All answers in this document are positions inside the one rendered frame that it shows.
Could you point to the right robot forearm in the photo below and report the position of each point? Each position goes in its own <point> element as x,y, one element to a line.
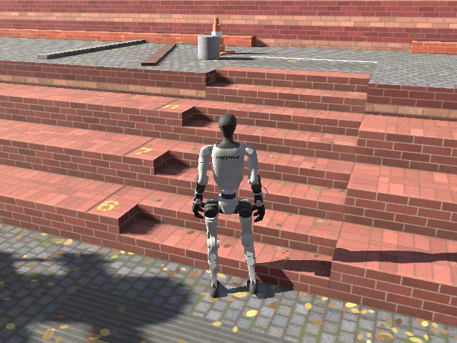
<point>257,193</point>

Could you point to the right robot hand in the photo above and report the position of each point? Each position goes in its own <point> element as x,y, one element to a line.
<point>260,212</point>

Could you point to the robot right upper arm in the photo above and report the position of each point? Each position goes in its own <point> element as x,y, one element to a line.
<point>252,160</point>

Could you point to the left robot hand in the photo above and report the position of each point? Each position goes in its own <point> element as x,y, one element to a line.
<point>196,208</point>

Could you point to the robot left upper arm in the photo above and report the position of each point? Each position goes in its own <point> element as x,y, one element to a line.
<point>205,152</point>

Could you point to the left robot foot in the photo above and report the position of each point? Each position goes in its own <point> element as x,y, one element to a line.
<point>214,291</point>

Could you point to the robot right shin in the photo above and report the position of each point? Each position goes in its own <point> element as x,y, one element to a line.
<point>250,260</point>

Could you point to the left robot forearm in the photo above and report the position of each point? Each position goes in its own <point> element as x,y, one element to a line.
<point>199,192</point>

